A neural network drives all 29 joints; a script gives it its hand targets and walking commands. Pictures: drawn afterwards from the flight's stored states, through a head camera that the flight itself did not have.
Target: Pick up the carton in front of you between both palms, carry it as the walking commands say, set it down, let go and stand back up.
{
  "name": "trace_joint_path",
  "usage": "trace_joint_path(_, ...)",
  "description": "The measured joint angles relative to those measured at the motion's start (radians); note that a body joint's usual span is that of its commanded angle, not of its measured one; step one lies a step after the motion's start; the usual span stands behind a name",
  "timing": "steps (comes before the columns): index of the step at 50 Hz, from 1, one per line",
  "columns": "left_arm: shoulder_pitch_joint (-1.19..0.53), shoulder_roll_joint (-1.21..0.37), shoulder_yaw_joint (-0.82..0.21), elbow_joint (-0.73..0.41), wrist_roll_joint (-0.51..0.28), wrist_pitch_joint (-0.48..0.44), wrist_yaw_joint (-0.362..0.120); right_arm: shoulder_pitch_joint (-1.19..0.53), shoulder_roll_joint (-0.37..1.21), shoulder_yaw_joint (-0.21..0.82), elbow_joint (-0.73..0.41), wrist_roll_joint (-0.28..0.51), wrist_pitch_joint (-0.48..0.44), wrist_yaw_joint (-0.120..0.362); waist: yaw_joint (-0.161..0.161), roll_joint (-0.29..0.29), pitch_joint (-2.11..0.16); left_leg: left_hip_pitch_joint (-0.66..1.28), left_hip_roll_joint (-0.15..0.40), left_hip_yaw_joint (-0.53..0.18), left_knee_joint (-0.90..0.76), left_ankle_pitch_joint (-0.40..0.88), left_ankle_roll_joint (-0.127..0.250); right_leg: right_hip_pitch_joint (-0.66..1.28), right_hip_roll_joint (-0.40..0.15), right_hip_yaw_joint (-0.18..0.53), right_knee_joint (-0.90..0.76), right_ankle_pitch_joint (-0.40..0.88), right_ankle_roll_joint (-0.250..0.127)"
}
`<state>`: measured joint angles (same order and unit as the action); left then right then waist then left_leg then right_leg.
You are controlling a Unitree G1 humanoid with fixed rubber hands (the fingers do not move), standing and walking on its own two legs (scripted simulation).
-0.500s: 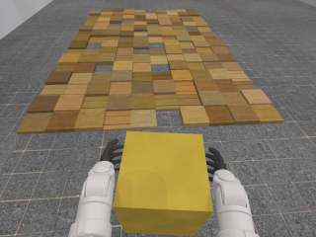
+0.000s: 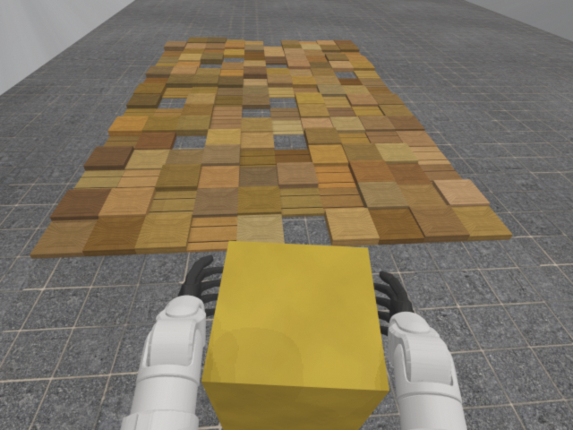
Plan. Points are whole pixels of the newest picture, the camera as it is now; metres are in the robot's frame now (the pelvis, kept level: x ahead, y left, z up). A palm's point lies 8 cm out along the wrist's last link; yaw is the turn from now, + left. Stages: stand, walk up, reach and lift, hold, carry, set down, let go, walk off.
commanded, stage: hold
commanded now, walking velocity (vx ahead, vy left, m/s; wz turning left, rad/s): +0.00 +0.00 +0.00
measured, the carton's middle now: (293, 343) +0.28 +0.00 -0.03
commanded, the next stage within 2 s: carry in 0.28 s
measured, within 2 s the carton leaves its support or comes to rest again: neither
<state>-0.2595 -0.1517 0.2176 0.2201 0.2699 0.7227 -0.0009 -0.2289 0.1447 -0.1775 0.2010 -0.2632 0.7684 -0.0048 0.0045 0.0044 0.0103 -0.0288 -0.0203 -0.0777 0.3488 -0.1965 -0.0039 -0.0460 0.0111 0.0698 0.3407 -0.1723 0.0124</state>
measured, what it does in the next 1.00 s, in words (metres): walks ahead: right foot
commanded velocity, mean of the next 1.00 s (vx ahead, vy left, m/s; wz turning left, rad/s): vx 0.38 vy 0.00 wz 0.00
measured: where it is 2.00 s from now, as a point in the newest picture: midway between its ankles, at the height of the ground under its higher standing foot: (272, 296)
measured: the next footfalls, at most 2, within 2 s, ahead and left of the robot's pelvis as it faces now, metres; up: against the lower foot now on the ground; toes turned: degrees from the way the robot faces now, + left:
right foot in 0.76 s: +0.23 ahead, -0.10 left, +0.00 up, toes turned -9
left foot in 1.16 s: +0.52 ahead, +0.15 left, +0.00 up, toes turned +16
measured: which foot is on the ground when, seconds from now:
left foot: down 0.00-0.78, up 0.80-1.00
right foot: down 0.00-0.46, up 0.48-0.74, down 0.76-1.00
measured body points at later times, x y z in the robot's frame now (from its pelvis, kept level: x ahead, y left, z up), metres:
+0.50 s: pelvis +0.01 +0.01 -0.01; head -0.03 +0.02 +0.44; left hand +0.32 +0.18 +0.07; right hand +0.32 -0.12 +0.07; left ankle +0.01 +0.11 -0.75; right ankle +0.01 -0.12 -0.73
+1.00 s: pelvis +0.25 +0.00 +0.00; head +0.22 +0.00 +0.45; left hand +0.47 +0.18 +0.07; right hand +0.50 -0.13 +0.07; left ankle +0.29 +0.13 -0.70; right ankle +0.19 -0.10 -0.75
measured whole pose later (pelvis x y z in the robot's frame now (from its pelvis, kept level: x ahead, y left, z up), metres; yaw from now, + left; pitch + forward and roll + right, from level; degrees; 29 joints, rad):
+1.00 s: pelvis +0.25 +0.00 +0.00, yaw +4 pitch +5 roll +0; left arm 0.07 -0.13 0.06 -0.45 -0.01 1.13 0.18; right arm 0.07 0.13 -0.06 -0.44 0.01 1.16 -0.18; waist 0.04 -0.02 -0.18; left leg -0.59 0.11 0.12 0.82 -0.25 -0.02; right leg -0.15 -0.04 -0.22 0.32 -0.26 -0.02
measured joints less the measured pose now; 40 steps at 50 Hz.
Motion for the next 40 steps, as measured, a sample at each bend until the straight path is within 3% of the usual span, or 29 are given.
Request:
trace_joint_path(14,-0.057,-0.014,0.053,0.042,0.030,0.012,-0.012,-0.060,0.013,-0.045,0.045,-0.024,0.014,0.010,-0.001,0.001,0.014,-0.038,0.002,-0.004,0.052,-0.009,-0.005,-0.034,0.005,-0.007,0.046,-0.006,-0.002)
trace_joint_path(18,-0.050,-0.013,0.032,0.022,0.020,0.028,-0.002,-0.043,0.009,-0.041,0.021,-0.004,0.022,0.004,-0.017,-0.006,-0.068,-0.167,0.015,0.016,0.178,-0.181,-0.008,-0.121,-0.001,-0.034,0.098,-0.100,-0.005)
trace_joint_path(22,-0.031,-0.008,-0.010,-0.078,-0.006,0.064,0.014,-0.029,-0.002,-0.020,-0.063,0.044,0.047,-0.009,-0.029,-0.031,-0.119,-0.215,0.021,0.110,0.170,-0.161,0.001,-0.186,-0.028,-0.050,0.139,-0.065,-0.005)
trace_joint_path(25,0.019,0.006,-0.018,-0.196,-0.040,0.111,0.019,-0.021,0.006,0.019,-0.131,0.070,0.087,-0.025,-0.017,-0.029,-0.151,-0.216,0.019,0.137,0.139,-0.061,0.032,-0.275,-0.044,-0.079,0.312,-0.215,-0.006)
trace_joint_path(28,0.051,0.011,-0.039,-0.295,-0.086,0.171,0.038,0.011,-0.002,0.055,-0.228,0.092,0.144,-0.035,0.000,-0.007,-0.168,-0.185,0.035,0.143,0.066,-0.057,0.042,-0.368,-0.050,-0.133,0.439,-0.221,-0.005)
trace_joint_path(31,0.070,0.015,-0.070,-0.393,-0.123,0.228,0.059,0.047,-0.008,0.075,-0.348,0.109,0.204,-0.051,0.005,0.008,-0.175,-0.141,0.050,0.137,-0.019,-0.039,0.032,-0.415,-0.054,-0.171,0.399,-0.171,0.004)
trace_joint_path(36,0.133,0.022,-0.114,-0.545,-0.173,0.320,0.088,0.120,-0.015,0.105,-0.524,0.155,0.306,-0.085,-0.011,0.019,-0.193,-0.083,0.063,0.134,-0.039,-0.094,0.012,-0.402,-0.044,-0.233,0.186,-0.091,0.008)
trace_joint_path(38,0.158,0.023,-0.127,-0.593,-0.191,0.358,0.100,0.153,-0.017,0.112,-0.582,0.177,0.344,-0.103,-0.023,0.015,-0.195,-0.083,0.066,0.126,0.047,-0.170,-0.001,-0.345,-0.038,-0.270,0.088,-0.042,-0.003)
trace_joint_path(40,0.182,0.023,-0.154,-0.606,-0.204,0.378,0.114,0.192,-0.019,0.100,-0.624,0.204,0.374,-0.122,-0.028,0.031,-0.202,-0.160,0.088,0.131,0.265,-0.251,-0.002,-0.339,-0.034,-0.298,0.122,0.030,-0.049)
